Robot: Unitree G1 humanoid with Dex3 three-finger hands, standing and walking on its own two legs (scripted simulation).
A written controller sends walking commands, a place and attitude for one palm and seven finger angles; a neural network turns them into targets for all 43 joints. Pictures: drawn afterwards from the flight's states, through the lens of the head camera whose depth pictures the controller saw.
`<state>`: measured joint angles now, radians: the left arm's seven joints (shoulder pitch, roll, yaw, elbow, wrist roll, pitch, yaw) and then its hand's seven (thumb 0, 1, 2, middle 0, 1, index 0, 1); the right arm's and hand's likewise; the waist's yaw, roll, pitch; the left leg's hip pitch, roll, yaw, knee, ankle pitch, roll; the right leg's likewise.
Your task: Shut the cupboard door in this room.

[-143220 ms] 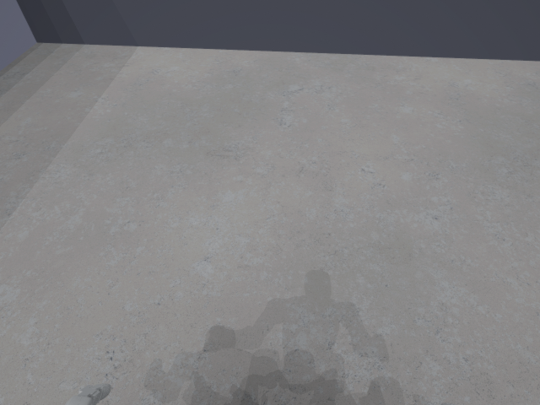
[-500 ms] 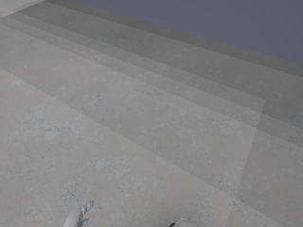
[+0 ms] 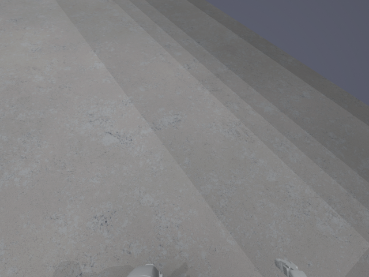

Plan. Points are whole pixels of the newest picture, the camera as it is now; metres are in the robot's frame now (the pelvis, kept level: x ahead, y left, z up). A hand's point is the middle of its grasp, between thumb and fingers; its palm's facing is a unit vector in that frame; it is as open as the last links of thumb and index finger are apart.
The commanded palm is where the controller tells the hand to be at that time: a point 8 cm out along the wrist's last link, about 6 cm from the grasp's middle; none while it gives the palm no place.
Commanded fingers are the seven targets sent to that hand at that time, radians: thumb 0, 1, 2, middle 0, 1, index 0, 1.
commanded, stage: turn to face it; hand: left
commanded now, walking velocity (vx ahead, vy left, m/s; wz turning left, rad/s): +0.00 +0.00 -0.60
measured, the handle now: out of the picture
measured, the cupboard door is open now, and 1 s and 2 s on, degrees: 6 6 6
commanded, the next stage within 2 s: none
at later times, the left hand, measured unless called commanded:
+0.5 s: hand out of the picture +0.12 +0.18 -0.15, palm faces -0.15 -0.96 -0.23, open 7.4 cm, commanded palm none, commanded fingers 0.00 0.90 0.90 -0.20 -0.30 -0.20 -0.30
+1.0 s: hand (131, 233) +0.23 +0.15 -0.16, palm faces -0.44 -0.88 -0.19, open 7.4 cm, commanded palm none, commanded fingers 0.00 0.90 0.90 -0.20 -0.30 -0.20 -0.30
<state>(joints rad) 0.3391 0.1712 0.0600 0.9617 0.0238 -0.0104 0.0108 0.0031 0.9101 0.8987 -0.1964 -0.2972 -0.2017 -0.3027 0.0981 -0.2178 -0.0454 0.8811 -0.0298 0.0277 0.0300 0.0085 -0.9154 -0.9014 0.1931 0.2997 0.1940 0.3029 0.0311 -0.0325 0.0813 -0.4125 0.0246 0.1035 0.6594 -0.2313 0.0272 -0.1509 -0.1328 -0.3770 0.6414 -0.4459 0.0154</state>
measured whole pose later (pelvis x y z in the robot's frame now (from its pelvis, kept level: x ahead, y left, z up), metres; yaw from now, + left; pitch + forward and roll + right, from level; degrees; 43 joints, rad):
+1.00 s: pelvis +0.07 +0.01 +0.01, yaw -31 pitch +1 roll -1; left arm 0.19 0.24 0.10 0.91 0.02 0.07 -0.01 0.01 0.91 0.90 -0.20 -0.30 -0.20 -0.30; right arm 0.18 -0.18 -0.01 0.89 -0.03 0.01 -0.03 0.01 -0.91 -0.90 0.20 0.30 0.20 0.30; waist 0.02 -0.05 0.07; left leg -0.31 0.05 0.08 0.59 -0.30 0.01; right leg -0.39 0.05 0.08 0.91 -0.52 0.02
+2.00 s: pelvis +0.10 -0.03 +0.02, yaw -65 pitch +1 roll -2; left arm 0.23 0.27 0.11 0.92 0.02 0.08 -0.02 0.01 0.91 0.90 -0.20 -0.30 -0.20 -0.30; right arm 0.14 -0.18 0.00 0.84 -0.03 0.01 -0.04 0.01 -0.91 -0.90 0.20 0.30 0.20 0.30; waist 0.05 -0.05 0.08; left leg -0.25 0.06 0.09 0.52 -0.30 0.02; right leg -0.47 0.04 0.03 1.11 -0.50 0.05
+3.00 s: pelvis +0.11 -0.12 +0.02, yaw -99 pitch +2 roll -3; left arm 0.22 0.28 0.11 0.92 0.02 0.08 -0.03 0.01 0.91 0.90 -0.19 -0.30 -0.20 -0.30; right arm 0.16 -0.19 0.01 0.83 -0.03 0.01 -0.04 0.01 -0.91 -0.90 0.20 0.30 0.20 0.30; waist 0.04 -0.04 0.09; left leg -0.25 0.08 0.11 0.51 -0.29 0.02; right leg -0.48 0.03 0.03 1.18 -0.47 0.05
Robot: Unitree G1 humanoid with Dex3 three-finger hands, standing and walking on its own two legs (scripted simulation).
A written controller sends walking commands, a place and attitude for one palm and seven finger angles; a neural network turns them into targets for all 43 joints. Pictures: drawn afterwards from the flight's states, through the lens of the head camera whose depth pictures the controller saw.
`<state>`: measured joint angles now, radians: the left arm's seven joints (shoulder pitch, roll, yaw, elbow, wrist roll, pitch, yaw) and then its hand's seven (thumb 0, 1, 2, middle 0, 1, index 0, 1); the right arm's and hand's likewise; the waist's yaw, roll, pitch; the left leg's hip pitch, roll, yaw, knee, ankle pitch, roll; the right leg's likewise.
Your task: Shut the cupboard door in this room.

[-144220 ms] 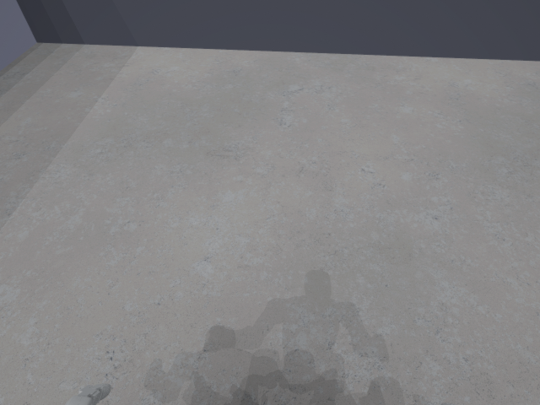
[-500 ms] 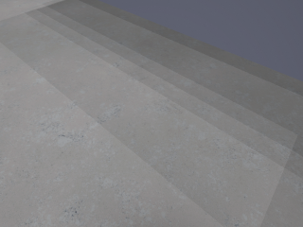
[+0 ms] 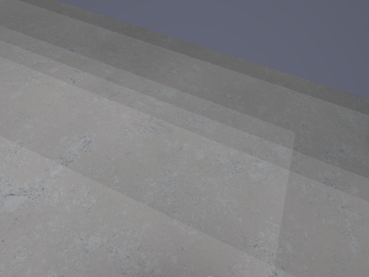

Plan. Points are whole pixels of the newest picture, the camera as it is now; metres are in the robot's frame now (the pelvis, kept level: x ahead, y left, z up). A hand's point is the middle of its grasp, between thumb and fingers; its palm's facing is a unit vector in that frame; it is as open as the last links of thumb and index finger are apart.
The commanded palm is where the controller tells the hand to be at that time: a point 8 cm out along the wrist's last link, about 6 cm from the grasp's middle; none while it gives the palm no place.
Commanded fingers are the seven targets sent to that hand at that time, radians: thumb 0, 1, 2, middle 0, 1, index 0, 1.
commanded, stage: turn to face it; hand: left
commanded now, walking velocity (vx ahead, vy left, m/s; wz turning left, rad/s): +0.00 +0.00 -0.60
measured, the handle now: out of the picture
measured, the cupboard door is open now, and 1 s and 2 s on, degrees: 6 6 6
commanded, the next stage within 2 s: none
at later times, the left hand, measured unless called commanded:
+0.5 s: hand (136, 268) +0.15 +0.12 -0.14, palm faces -0.26 -0.93 -0.27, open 7.4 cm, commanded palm none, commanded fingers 0.00 0.90 0.90 -0.20 -0.30 -0.20 -0.30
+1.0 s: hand (132, 245) +0.21 +0.14 -0.17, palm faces -0.46 -0.86 -0.20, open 7.4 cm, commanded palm none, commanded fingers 0.00 0.90 0.90 -0.20 -0.30 -0.20 -0.30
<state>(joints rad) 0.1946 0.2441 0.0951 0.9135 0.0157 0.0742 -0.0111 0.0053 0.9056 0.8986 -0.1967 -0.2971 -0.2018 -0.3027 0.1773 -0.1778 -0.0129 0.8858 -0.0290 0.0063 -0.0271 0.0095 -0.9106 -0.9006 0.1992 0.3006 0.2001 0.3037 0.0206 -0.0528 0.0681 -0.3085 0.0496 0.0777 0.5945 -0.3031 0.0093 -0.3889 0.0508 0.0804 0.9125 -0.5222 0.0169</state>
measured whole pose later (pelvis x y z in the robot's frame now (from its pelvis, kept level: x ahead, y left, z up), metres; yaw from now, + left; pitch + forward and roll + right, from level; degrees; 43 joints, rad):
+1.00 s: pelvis +0.05 -0.02 +0.01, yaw -34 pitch +1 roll -2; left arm 0.23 0.27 0.11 0.92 0.02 0.08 -0.02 0.01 0.91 0.90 -0.20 -0.30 -0.20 -0.30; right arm 0.14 -0.18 0.00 0.84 -0.03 0.01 -0.04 0.01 -0.91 -0.90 0.20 0.30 0.20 0.30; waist 0.05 -0.05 0.08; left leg -0.25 0.06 0.09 0.52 -0.30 0.02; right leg -0.47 0.04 0.03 1.11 -0.50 0.05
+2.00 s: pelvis +0.11 -0.09 +0.01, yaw -68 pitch +2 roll -3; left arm 0.22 0.28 0.11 0.92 0.02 0.08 -0.03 0.01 0.91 0.90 -0.19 -0.30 -0.20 -0.30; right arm 0.16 -0.19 0.01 0.83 -0.03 0.01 -0.04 0.01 -0.91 -0.90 0.20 0.30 0.20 0.30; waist 0.04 -0.04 0.09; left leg -0.25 0.08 0.11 0.51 -0.29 0.02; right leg -0.48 0.03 0.03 1.18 -0.47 0.05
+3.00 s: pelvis +0.10 -0.16 +0.01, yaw -98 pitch +1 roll -1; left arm 0.23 0.25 0.09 0.97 0.02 0.07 -0.01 0.01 0.91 0.90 -0.20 -0.30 -0.20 -0.30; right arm 0.19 -0.18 0.01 0.89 -0.03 0.01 -0.04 0.01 -0.91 -0.90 0.20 0.30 0.20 0.30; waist 0.03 -0.04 0.06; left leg -0.24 0.05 0.08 0.50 -0.28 0.02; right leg -0.42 0.04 0.04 1.02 -0.48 0.02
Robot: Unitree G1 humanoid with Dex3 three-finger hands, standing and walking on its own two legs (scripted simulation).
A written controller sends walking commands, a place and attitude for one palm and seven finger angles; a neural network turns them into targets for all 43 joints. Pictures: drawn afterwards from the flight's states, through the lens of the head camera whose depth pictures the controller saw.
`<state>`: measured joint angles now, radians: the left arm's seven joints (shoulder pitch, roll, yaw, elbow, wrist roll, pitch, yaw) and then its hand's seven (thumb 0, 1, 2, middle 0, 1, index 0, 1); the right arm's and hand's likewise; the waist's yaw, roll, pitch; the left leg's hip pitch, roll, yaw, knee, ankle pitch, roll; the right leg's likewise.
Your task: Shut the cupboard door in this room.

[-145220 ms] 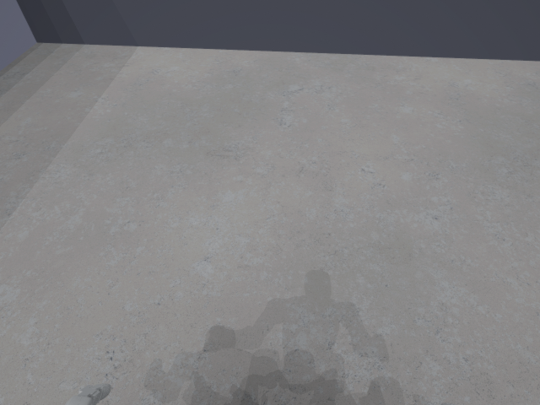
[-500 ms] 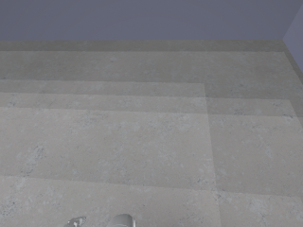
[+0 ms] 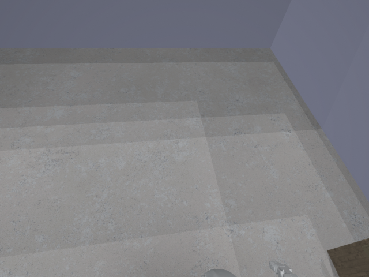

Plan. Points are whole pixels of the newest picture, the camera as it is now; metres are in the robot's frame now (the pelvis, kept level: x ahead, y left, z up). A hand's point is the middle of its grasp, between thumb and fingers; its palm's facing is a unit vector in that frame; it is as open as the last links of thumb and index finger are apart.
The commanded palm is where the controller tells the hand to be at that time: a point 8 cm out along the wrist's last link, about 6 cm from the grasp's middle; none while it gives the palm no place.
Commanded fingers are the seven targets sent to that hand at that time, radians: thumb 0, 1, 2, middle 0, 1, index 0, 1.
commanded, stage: turn to face it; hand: left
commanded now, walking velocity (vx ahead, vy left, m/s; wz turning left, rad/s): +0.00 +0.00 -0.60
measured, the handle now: out of the picture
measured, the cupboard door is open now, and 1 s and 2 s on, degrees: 6 6 6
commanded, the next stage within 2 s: take the last steps up to it in 1.98 s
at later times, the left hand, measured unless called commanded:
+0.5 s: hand (148, 253) +0.18 +0.10 -0.15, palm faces -0.30 -0.92 -0.27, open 7.4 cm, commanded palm none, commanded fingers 0.00 0.90 0.90 -0.20 -0.30 -0.20 -0.30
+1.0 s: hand (141, 228) +0.25 +0.13 -0.18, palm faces -0.48 -0.86 -0.20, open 7.4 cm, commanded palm none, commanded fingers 0.00 0.90 0.90 -0.20 -0.30 -0.20 -0.30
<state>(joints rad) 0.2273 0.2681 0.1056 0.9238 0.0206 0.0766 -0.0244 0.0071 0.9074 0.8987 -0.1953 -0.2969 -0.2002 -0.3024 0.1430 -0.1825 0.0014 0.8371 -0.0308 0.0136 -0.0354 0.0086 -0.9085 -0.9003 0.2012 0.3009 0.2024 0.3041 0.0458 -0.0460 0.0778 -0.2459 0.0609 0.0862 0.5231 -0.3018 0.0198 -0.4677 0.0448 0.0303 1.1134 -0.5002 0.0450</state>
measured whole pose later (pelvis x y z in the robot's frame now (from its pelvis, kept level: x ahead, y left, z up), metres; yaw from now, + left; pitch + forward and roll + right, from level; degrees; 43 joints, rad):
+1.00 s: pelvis +0.08 -0.03 +0.00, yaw -34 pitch +2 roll -3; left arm 0.22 0.28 0.11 0.92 0.02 0.08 -0.03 0.01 0.91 0.90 -0.19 -0.30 -0.20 -0.30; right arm 0.16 -0.19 0.01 0.83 -0.03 0.01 -0.04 0.01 -0.91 -0.90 0.20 0.30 0.20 0.30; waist 0.04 -0.04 0.09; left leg -0.25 0.08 0.11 0.51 -0.29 0.02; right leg -0.48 0.03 0.03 1.18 -0.47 0.05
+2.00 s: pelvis +0.12 -0.10 +0.00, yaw -64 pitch +1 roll -1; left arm 0.23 0.25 0.09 0.97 0.02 0.07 -0.01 0.01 0.91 0.90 -0.20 -0.30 -0.20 -0.30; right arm 0.19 -0.18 0.01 0.89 -0.03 0.01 -0.04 0.01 -0.91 -0.90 0.20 0.30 0.20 0.30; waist 0.03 -0.04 0.06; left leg -0.24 0.05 0.08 0.50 -0.28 0.02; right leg -0.42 0.04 0.04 1.02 -0.48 0.02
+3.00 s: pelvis +0.09 -0.32 +0.00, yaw -75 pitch +0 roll -1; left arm 0.15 0.22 0.06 0.97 0.02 0.03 -0.01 0.00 0.91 0.90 -0.19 -0.30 -0.20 -0.30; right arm 0.30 -0.16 -0.03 1.02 -0.03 0.01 -0.02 0.01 -0.91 -0.90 0.20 0.30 0.20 0.30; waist -0.03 0.00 0.09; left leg -0.19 0.15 0.15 0.50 -0.29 -0.05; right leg -0.42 -0.06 -0.03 0.68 -0.21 0.03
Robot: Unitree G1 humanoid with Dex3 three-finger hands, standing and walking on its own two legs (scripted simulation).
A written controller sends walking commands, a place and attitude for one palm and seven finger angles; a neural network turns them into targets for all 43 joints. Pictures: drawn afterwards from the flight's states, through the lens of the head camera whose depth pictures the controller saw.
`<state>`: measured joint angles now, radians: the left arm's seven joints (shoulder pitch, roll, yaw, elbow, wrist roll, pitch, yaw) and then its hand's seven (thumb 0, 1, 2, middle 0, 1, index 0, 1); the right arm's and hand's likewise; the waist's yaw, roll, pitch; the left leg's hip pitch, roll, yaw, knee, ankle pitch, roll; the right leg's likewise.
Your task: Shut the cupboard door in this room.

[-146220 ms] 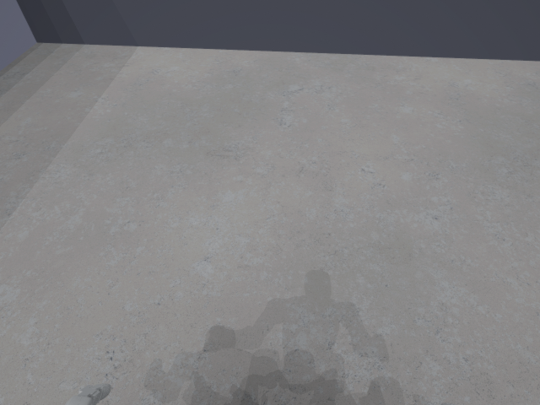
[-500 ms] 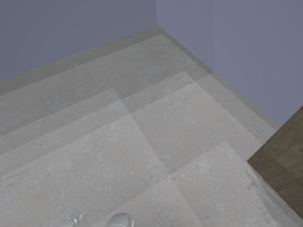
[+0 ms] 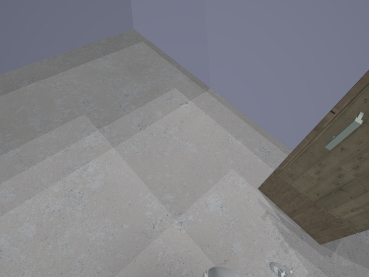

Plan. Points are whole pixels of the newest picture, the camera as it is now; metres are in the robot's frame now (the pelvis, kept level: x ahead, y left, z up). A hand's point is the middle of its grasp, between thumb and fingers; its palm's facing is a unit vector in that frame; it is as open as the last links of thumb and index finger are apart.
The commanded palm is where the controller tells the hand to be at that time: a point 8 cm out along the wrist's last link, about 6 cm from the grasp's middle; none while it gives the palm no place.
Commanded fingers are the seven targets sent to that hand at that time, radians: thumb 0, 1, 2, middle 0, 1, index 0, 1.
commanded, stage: turn to face it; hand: left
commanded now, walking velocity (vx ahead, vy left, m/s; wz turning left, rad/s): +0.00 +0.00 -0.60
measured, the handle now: (344, 131) +0.58 -0.46 -0.05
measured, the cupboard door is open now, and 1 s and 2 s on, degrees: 6 6 6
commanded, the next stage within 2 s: take the last steps up to it in 0.98 s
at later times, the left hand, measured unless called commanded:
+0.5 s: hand (148, 254) +0.18 +0.10 -0.14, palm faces -0.29 -0.91 -0.28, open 7.4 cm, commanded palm none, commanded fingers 0.00 0.90 0.90 -0.20 -0.30 -0.20 -0.30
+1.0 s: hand (137, 245) +0.20 +0.13 -0.18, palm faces -0.41 -0.89 -0.21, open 7.4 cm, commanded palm none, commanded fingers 0.00 0.90 0.90 -0.20 -0.30 -0.20 -0.30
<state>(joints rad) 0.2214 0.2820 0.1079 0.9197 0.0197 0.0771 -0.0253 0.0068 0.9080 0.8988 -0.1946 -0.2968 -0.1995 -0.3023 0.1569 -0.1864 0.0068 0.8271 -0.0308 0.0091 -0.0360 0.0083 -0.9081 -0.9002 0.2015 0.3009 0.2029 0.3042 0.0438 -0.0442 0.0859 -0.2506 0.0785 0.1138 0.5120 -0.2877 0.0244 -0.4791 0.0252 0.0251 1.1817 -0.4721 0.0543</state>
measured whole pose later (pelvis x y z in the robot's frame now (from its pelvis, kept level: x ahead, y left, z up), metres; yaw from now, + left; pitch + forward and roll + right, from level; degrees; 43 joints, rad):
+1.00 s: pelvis +0.07 -0.04 +0.00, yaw -30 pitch +1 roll -1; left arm 0.23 0.25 0.09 0.97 0.02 0.07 -0.01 0.01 0.91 0.90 -0.20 -0.30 -0.20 -0.30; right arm 0.19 -0.18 0.01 0.89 -0.03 0.01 -0.04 0.01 -0.91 -0.90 0.20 0.30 0.20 0.30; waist 0.03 -0.04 0.06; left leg -0.24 0.05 0.08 0.50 -0.28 0.02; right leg -0.42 0.04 0.04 1.02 -0.48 0.02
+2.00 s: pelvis +0.17 -0.24 +0.00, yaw -41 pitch +0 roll -1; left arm 0.15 0.22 0.06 0.97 0.02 0.03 -0.01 0.00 0.91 0.90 -0.19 -0.30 -0.20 -0.30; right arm 0.30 -0.16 -0.03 1.02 -0.03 0.01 -0.02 0.01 -0.91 -0.90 0.20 0.30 0.20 0.30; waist -0.03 0.00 0.09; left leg -0.19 0.15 0.15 0.50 -0.29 -0.05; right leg -0.42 -0.06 -0.03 0.68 -0.21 0.03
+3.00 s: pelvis +0.14 -0.21 +0.00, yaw -41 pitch -2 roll +0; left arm 0.27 0.14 0.00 1.15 0.01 0.01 0.03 0.02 0.93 0.90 -0.20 -0.30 -0.20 -0.30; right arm 0.29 -0.16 0.00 1.14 -0.01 0.01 -0.03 0.01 -0.92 -0.90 0.20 0.30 0.20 0.30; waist 0.00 -0.03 0.03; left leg -0.14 0.01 0.05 0.37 -0.19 0.00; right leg -0.13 0.03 0.02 0.39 -0.22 -0.03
